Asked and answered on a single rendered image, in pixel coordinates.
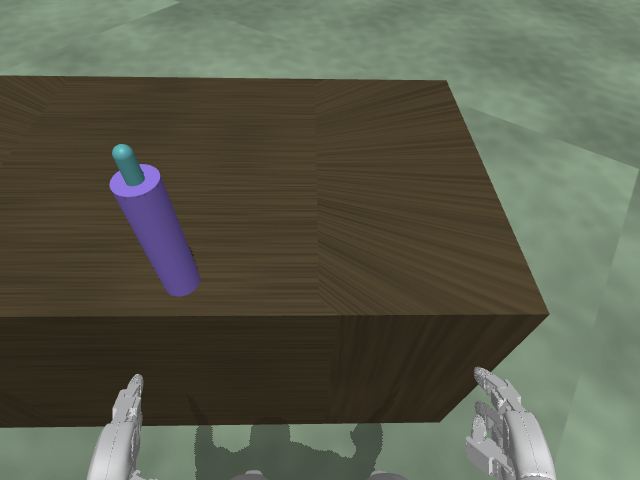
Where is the right robot hand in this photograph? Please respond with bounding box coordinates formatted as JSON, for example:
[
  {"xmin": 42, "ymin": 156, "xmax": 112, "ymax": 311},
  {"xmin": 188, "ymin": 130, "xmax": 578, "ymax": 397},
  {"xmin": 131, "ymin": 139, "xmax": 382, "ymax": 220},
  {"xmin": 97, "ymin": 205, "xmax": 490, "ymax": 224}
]
[{"xmin": 466, "ymin": 367, "xmax": 557, "ymax": 480}]

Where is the bottle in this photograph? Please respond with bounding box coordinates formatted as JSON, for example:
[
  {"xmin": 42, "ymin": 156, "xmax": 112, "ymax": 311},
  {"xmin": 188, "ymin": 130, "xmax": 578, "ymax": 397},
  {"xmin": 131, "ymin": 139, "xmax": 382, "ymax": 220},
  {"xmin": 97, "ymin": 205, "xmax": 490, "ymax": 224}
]
[{"xmin": 109, "ymin": 144, "xmax": 200, "ymax": 297}]

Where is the left robot hand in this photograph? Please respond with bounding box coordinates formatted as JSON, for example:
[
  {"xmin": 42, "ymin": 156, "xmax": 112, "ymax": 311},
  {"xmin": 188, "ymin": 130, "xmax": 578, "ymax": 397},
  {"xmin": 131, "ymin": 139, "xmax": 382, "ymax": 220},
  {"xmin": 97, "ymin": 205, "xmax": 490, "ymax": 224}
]
[{"xmin": 87, "ymin": 374, "xmax": 159, "ymax": 480}]

